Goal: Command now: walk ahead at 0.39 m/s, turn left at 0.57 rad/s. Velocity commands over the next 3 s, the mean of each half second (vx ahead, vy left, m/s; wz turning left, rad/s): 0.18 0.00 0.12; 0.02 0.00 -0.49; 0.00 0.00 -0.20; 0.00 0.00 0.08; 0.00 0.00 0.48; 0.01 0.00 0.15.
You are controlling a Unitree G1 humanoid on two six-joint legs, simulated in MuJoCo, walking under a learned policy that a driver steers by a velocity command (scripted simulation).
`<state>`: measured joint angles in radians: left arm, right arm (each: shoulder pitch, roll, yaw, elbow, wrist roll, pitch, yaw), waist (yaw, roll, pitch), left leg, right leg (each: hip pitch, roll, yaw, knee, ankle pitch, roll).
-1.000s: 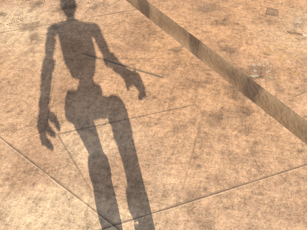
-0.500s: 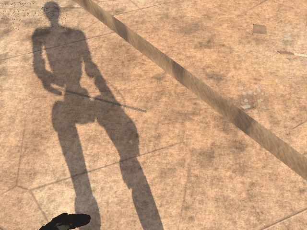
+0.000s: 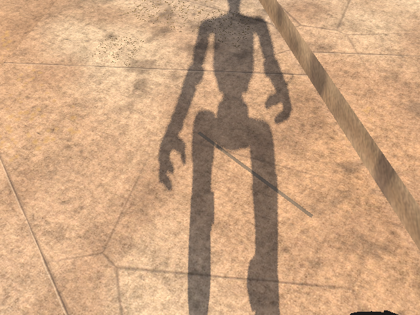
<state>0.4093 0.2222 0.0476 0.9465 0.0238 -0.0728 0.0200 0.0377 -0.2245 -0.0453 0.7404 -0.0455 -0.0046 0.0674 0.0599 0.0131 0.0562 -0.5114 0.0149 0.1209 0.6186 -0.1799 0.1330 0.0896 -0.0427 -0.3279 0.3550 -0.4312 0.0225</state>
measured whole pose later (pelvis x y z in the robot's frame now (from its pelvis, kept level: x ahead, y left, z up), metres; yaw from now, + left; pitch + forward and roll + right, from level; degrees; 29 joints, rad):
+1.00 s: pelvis +0.17 +0.00 +0.02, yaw -16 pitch +1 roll +1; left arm 0.24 0.30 0.08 0.78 0.02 0.04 0.00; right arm 0.15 -0.28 -0.04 0.76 -0.01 0.05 -0.03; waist 0.03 0.01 0.06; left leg -0.42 -0.01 -0.06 0.81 -0.41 -0.04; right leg -0.26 0.12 0.17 0.44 -0.19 -0.06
